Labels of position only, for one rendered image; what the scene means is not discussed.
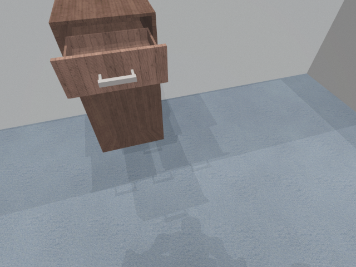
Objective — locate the drawer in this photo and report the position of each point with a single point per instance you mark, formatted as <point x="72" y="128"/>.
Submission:
<point x="111" y="54"/>

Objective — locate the handle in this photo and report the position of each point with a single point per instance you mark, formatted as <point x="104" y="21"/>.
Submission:
<point x="116" y="80"/>

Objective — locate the cabinet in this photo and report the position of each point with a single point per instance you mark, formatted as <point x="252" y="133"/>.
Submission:
<point x="121" y="118"/>

